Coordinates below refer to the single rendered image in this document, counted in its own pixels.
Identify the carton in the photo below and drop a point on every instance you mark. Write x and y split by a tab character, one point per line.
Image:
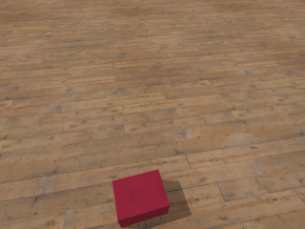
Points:
140	197

